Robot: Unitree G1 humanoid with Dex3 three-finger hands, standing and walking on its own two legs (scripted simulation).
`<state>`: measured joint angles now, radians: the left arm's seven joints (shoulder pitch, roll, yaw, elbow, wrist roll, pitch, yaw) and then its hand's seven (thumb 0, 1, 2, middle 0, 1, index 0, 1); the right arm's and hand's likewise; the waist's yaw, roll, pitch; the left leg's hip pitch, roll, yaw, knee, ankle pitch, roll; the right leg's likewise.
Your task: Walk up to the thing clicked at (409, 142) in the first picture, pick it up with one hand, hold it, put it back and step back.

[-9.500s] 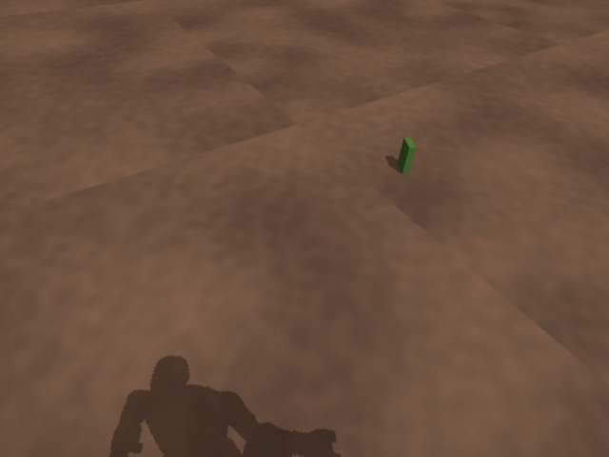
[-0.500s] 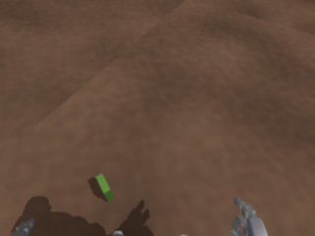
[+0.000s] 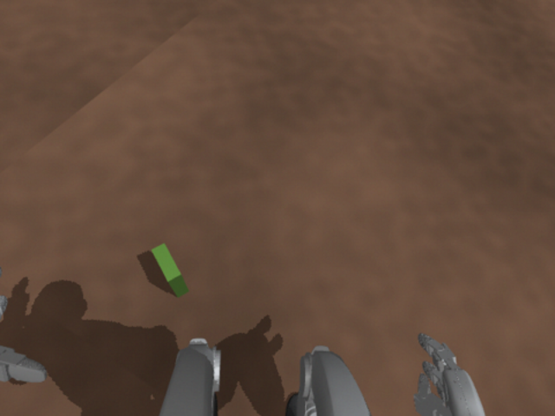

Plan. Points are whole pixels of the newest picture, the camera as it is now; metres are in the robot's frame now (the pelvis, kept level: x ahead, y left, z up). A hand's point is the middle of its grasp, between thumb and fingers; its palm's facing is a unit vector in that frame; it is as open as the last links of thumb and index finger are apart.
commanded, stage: go down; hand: left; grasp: from the side
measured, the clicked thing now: (171, 271) +0.48 +0.25 -0.52
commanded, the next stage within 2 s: approach in 1.64 s
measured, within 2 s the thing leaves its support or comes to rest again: neither
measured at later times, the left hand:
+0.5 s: hand (13, 283) +0.34 +0.42 -0.14, palm faces +0.31 -0.94 -0.14, open 17.1 cm
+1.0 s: hand (15, 268) +0.37 +0.44 -0.18, palm faces +0.33 -0.94 -0.09, open 17.1 cm
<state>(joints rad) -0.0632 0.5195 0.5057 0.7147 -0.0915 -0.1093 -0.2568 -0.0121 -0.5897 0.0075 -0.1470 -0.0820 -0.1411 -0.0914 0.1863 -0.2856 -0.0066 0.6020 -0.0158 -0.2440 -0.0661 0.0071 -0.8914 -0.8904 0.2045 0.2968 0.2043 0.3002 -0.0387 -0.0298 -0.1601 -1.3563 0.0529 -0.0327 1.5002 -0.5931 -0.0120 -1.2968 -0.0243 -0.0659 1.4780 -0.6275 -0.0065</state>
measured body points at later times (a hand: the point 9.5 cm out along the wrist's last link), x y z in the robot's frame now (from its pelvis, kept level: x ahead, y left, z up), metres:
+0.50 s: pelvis -0.04 +0.01 -0.12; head +0.17 +0.06 +0.27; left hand +0.31 +0.47 -0.13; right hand +0.10 -0.27 -0.23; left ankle +0.05 +0.13 -0.57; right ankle +0.03 -0.12 -0.57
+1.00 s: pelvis -0.05 +0.01 -0.19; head +0.17 +0.07 +0.19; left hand +0.35 +0.49 -0.17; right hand +0.08 -0.27 -0.29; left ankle +0.05 +0.13 -0.57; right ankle +0.03 -0.12 -0.57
